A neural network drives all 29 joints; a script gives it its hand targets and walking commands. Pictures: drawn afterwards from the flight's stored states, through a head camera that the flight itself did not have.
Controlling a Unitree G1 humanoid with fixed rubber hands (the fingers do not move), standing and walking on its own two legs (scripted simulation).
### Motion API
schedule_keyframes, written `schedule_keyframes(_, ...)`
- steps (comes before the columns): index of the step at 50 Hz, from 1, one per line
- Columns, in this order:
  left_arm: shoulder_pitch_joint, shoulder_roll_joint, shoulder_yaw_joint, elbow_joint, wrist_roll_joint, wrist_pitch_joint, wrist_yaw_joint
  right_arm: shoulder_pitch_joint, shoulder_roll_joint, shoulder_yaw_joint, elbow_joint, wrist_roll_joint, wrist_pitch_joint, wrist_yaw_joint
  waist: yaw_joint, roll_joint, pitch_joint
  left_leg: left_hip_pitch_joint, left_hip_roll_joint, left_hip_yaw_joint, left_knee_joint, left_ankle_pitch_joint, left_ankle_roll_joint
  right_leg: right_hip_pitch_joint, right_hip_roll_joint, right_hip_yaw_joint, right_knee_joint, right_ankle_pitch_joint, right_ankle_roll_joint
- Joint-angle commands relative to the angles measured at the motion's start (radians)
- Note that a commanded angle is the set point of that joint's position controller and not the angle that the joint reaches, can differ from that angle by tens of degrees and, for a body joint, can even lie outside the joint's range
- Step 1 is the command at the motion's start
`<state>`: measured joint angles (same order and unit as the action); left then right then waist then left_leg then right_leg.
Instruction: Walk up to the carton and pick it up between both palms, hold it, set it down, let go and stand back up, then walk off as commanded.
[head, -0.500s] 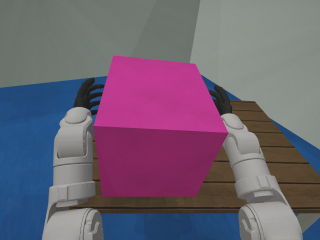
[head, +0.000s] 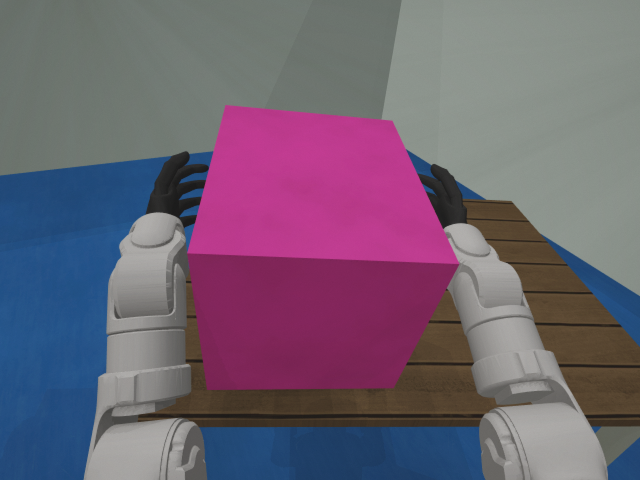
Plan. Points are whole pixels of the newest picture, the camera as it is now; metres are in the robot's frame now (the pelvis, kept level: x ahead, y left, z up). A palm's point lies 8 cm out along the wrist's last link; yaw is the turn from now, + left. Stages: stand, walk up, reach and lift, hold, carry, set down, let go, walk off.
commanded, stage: hold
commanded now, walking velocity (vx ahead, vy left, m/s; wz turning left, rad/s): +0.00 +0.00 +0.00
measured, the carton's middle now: (307, 243) +0.40 +0.01 +0.17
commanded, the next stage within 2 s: set down in 1.96 s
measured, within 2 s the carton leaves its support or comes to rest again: neither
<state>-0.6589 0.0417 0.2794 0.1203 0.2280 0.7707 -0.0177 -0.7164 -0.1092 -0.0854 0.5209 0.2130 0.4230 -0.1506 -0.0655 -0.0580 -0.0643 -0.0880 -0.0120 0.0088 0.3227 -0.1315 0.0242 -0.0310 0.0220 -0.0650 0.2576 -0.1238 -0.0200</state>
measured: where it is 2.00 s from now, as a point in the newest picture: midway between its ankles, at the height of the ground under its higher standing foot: outside the picture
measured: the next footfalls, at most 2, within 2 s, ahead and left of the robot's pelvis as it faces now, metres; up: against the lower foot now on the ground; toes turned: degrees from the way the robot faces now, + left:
none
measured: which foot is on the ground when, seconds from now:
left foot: down 0.00-1.00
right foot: down 0.00-1.00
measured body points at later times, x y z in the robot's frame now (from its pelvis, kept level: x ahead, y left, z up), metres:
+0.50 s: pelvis +0.00 +0.00 +0.00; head -0.06 +0.03 +0.45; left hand +0.37 +0.18 +0.23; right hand +0.38 -0.16 +0.22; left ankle +0.04 +0.10 -0.75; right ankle +0.02 -0.10 -0.75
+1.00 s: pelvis +0.00 +0.00 +0.00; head -0.07 +0.03 +0.44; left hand +0.37 +0.17 +0.22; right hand +0.37 -0.16 +0.21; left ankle +0.04 +0.10 -0.75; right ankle +0.02 -0.10 -0.75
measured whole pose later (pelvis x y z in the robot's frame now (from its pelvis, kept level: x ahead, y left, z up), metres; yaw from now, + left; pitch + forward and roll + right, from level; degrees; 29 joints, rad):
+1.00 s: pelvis +0.00 +0.00 +0.00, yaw +0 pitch -7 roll -1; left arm -0.66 0.04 0.29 0.14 0.24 0.79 -0.03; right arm -0.71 -0.10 -0.09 0.54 0.21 0.44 -0.15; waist -0.07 -0.06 -0.05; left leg -0.08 -0.01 0.01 0.32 -0.13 0.03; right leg -0.03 0.02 -0.06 0.27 -0.13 -0.02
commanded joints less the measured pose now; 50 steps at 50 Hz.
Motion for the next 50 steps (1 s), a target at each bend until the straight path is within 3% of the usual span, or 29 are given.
schedule_keyframes(1,-0.659,-0.551,-0.472,-0.14,-0.138,-0.049,-0.146,-0.792,0.553,0.351,-0.301,0.074,-0.054,0.104,-0.023,0.077,-0.343,0.109,-0.001,-0.03,-0.049,0.118,-0.036,0.084,0.009,0.021,-0.004,0.135,0.05)
schedule_keyframes(2,-0.629,-0.533,-0.439,-0.075,-0.123,-0.043,-0.152,-0.776,0.532,0.338,-0.271,0.063,-0.044,0.104,-0.025,0.054,-0.3,0.104,-0.007,-0.028,-0.06,0.081,-0.026,0.086,0.004,0.023,-0.02,0.112,0.054)
schedule_keyframes(4,-0.663,-0.547,-0.464,-0.135,-0.144,-0.049,-0.151,-0.827,0.554,0.36,-0.333,0.079,-0.061,0.105,-0.013,0.067,-0.334,0.112,-0.003,-0.031,-0.048,0.118,-0.031,0.089,0.009,0.026,-0.008,0.139,0.052)
schedule_keyframes(7,-0.665,-0.541,-0.448,-0.087,-0.133,-0.05,-0.156,-0.828,0.571,0.355,-0.308,0.08,-0.06,0.104,-0.018,0.085,-0.311,0.102,-0.014,-0.014,-0.05,0.102,-0.028,0.078,0.0,0.03,-0.014,0.141,0.052)
schedule_keyframes(8,-0.664,-0.564,-0.46,-0.12,-0.142,-0.055,-0.155,-0.868,0.579,0.378,-0.358,0.082,-0.077,0.103,-0.003,0.085,-0.354,0.123,-0.008,-0.022,-0.042,0.133,-0.035,0.099,0.005,0.025,-0.011,0.142,0.05)
schedule_keyframes(10,-0.658,-0.589,-0.517,-0.196,-0.179,-0.071,-0.137,-0.866,0.578,0.404,-0.449,0.109,-0.09,0.099,-0.013,0.103,-0.465,0.189,-0.004,-0.032,-0.009,0.266,-0.05,0.109,0.021,0.021,0.006,0.258,0.049)
schedule_keyframes(11,-0.638,-0.596,-0.523,-0.197,-0.169,-0.065,-0.133,-0.832,0.567,0.4,-0.417,0.113,-0.081,0.099,-0.024,0.119,-0.437,0.191,-0.004,-0.034,-0.008,0.266,-0.055,0.092,0.029,0.016,0.008,0.23,0.046)
schedule_keyframes(12,-0.661,-0.6,-0.557,-0.238,-0.2,-0.078,-0.127,-0.847,0.576,0.419,-0.468,0.116,-0.09,0.1,-0.023,0.082,-0.497,0.201,-0.004,-0.036,0.01,0.31,-0.06,0.121,0.029,0.023,0.014,0.274,0.049)
schedule_keyframes(13,-0.637,-0.583,-0.544,-0.215,-0.183,-0.07,-0.124,-0.806,0.554,0.407,-0.431,0.119,-0.077,0.097,-0.017,0.112,-0.465,0.205,-0.005,-0.04,0.006,0.301,-0.062,0.09,0.028,0.026,0.009,0.261,0.047)
schedule_keyframes(14,-0.66,-0.578,-0.531,-0.174,-0.174,-0.067,-0.12,-0.855,0.553,0.403,-0.433,0.108,-0.075,0.1,-0.016,0.078,-0.424,0.169,-0.012,-0.031,-0.009,0.21,-0.047,0.073,0.027,0.019,-0.001,0.186,0.052)
schedule_keyframes(15,-0.652,-0.552,-0.479,-0.125,-0.142,-0.057,-0.123,-0.856,0.556,0.404,-0.366,0.096,-0.065,0.102,0.014,0.069,-0.336,0.133,-0.013,-0.022,-0.031,0.128,-0.033,0.047,0.021,0.019,-0.012,0.121,0.057)
schedule_keyframes(16,-0.638,-0.558,-0.485,-0.118,-0.153,-0.051,-0.13,-0.859,0.559,0.399,-0.41,0.087,-0.074,0.104,0.01,0.055,-0.367,0.119,-0.01,-0.024,-0.041,0.102,-0.026,0.07,0.015,0.019,-0.012,0.121,0.052)
schedule_keyframes(17,-0.648,-0.528,-0.46,-0.116,-0.138,-0.048,-0.132,-0.824,0.559,0.382,-0.343,0.081,-0.056,0.105,0.025,0.053,-0.308,0.094,-0.012,-0.021,-0.06,0.063,-0.015,0.042,0.013,0.026,-0.015,0.084,0.06)
schedule_keyframes(18,-0.647,-0.547,-0.456,-0.083,-0.128,-0.041,-0.135,-0.869,0.557,0.379,-0.357,0.078,-0.065,0.113,0.023,0.051,-0.317,0.079,-0.012,-0.019,-0.067,0.021,-0.014,0.046,0.011,0.025,-0.017,0.039,0.055)
schedule_keyframes(23,-0.679,-0.591,-0.534,-0.164,-0.179,-0.054,-0.129,-0.867,0.564,0.369,-0.404,0.095,-0.08,0.111,-0.023,0.102,-0.433,0.159,-0.002,-0.035,-0.025,0.173,-0.045,0.089,0.019,0.018,0.002,0.164,0.052)
schedule_keyframes(27,-0.682,-0.581,-0.519,-0.165,-0.186,-0.066,-0.122,-0.846,0.575,0.402,-0.383,0.109,-0.067,0.101,-0.008,0.089,-0.453,0.157,0.0,-0.036,-0.014,0.207,-0.048,0.082,0.019,0.024,0.007,0.193,0.05)
schedule_keyframes(28,-0.628,-0.544,-0.453,-0.069,-0.135,-0.048,-0.132,-0.829,0.543,0.376,-0.326,0.087,-0.053,0.1,0.004,0.066,-0.323,0.116,-0.009,-0.022,-0.043,0.125,-0.03,0.054,0.015,0.026,-0.014,0.135,0.053)
schedule_keyframes(31,-0.651,-0.546,-0.443,-0.069,-0.134,-0.04,-0.147,-0.86,0.556,0.358,-0.317,0.077,-0.056,0.105,0.0,0.067,-0.337,0.103,-0.003,-0.027,-0.059,0.063,-0.028,0.073,0.007,0.023,-0.017,0.086,0.052)
schedule_keyframes(33,-0.652,-0.55,-0.453,-0.105,-0.133,-0.044,-0.148,-0.844,0.559,0.361,-0.323,0.076,-0.058,0.105,0.0,0.078,-0.335,0.106,-0.001,-0.024,-0.053,0.099,-0.028,0.087,0.011,0.021,-0.014,0.117,0.05)
schedule_keyframes(35,-0.697,-0.567,-0.498,-0.138,-0.17,-0.054,-0.146,-0.861,0.565,0.363,-0.364,0.087,-0.07,0.103,-0.027,0.086,-0.4,0.132,-0.008,-0.025,-0.031,0.159,-0.04,0.094,0.014,0.021,-0.001,0.162,0.051)
schedule_keyframes(37,-0.64,-0.56,-0.468,-0.114,-0.151,-0.055,-0.147,-0.846,0.565,0.384,-0.372,0.098,-0.062,0.096,-0.008,0.074,-0.38,0.131,-0.011,-0.026,-0.02,0.181,-0.034,0.116,0.009,0.028,-0.004,0.206,0.053)
schedule_keyframes(40,-0.666,-0.575,-0.492,-0.168,-0.158,-0.057,-0.144,-0.834,0.588,0.386,-0.37,0.106,-0.065,0.096,-0.015,0.105,-0.389,0.141,-0.008,-0.026,-0.03,0.197,-0.045,0.098,0.02,0.02,-0.001,0.195,0.051)
schedule_keyframes(41,-0.655,-0.577,-0.502,-0.161,-0.161,-0.057,-0.139,-0.823,0.574,0.391,-0.378,0.107,-0.064,0.098,-0.02,0.112,-0.4,0.135,-0.005,-0.028,-0.023,0.191,-0.051,0.104,0.017,0.026,0.002,0.206,0.051)
schedule_keyframes(43,-0.634,-0.576,-0.503,-0.124,-0.158,-0.053,-0.142,-0.828,0.559,0.374,-0.376,0.088,-0.059,0.097,-0.02,0.063,-0.351,0.117,-0.007,-0.026,-0.033,0.152,-0.042,0.082,0.019,0.025,-0.005,0.154,0.054)
schedule_keyframes(45,-0.662,-0.586,-0.518,-0.152,-0.164,-0.054,-0.139,-0.815,0.567,0.378,-0.36,0.089,-0.064,0.101,-0.025,0.104,-0.364,0.123,-0.003,-0.03,-0.037,0.146,-0.046,0.082,0.015,0.022,-0.004,0.148,0.048)
schedule_keyframes(47,-0.69,-0.566,-0.488,-0.114,-0.152,-0.05,-0.138,-0.869,0.556,0.364,-0.34,0.093,-0.064,0.109,-0.011,0.093,-0.34,0.106,0.0,-0.03,-0.046,0.093,-0.039,0.061,0.012,0.024,-0.01,0.083,0.043)
schedule_keyframes(48,-0.694,-0.564,-0.46,-0.07,-0.135,-0.052,-0.138,-0.899,0.551,0.347,-0.314,0.079,-0.064,0.116,0.014,0.081,-0.301,0.081,-0.001,-0.029,-0.06,0.03,-0.027,0.035,0.016,0.021,-0.019,0.022,0.046)
schedule_keyframes(49,-0.701,-0.581,-0.5,-0.131,-0.158,-0.057,-0.133,-0.881,0.566,0.367,-0.347,0.078,-0.074,0.116,-0.001,0.074,-0.366,0.112,0.003,-0.032,-0.05,0.086,-0.034,0.054,0.013,0.019,-0.007,0.082,0.046)
schedule_keyframes(50,-0.655,-0.572,-0.476,-0.093,-0.147,-0.05,-0.135,-0.852,0.56,0.363,-0.33,0.075,-0.065,0.113,-0.001,0.071,-0.355,0.11,-0.001,-0.031,-0.052,0.079,-0.027,0.073,0.01,0.022,-0.012,0.098,0.045)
